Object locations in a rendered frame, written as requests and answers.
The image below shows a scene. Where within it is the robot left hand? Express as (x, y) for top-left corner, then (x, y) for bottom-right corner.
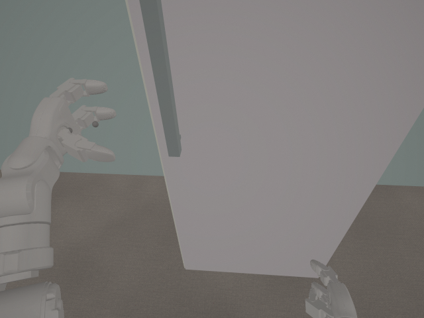
(29, 78), (117, 162)

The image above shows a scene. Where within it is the robot left upper arm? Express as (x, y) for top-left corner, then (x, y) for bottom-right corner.
(0, 282), (64, 318)

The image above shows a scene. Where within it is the handle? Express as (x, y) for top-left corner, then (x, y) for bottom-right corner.
(139, 0), (182, 157)

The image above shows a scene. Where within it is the fridge door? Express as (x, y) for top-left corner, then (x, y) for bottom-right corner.
(127, 0), (424, 278)

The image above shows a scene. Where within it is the left robot forearm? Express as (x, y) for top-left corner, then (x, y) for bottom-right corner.
(0, 136), (64, 292)

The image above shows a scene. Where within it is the robot right hand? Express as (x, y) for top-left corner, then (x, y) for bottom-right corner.
(305, 260), (357, 318)

